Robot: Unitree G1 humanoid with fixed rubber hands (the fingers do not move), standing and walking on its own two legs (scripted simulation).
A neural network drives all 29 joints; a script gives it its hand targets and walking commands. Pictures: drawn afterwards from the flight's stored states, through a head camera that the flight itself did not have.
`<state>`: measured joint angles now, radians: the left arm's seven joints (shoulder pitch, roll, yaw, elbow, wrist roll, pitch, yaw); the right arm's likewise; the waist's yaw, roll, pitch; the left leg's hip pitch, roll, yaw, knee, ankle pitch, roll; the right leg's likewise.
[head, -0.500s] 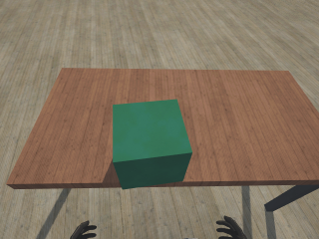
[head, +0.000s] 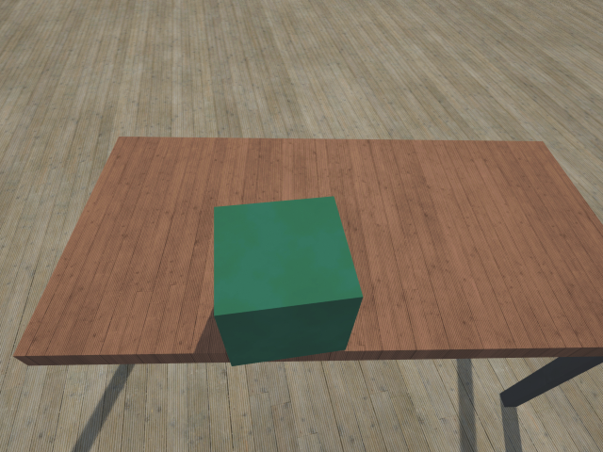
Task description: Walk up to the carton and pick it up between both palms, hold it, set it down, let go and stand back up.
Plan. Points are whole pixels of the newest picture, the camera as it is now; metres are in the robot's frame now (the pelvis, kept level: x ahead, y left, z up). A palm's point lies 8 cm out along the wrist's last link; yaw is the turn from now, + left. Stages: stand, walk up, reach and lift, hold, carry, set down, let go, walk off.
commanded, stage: stand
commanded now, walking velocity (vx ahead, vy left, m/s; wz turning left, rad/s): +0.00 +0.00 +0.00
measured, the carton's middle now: (282, 281) +0.39 +0.02 -0.08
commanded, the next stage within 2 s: walk up in 1.70 s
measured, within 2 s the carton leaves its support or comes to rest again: neither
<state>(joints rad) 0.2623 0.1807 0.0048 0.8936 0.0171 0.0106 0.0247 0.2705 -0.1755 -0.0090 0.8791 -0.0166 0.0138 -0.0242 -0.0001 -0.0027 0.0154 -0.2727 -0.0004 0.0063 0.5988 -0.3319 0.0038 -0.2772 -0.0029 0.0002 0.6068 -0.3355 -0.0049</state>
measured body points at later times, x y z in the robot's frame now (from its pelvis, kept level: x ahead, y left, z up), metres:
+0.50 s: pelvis +0.00 +0.00 +0.01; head +0.01 +0.00 +0.46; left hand +0.00 +0.21 -0.15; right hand +0.00 -0.21 -0.15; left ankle -0.01 +0.12 -0.73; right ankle -0.01 -0.12 -0.73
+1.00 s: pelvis -0.01 +0.00 +0.01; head +0.00 +0.00 +0.46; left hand -0.03 +0.20 -0.15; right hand -0.03 -0.20 -0.15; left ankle -0.01 +0.12 -0.73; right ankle -0.01 -0.12 -0.73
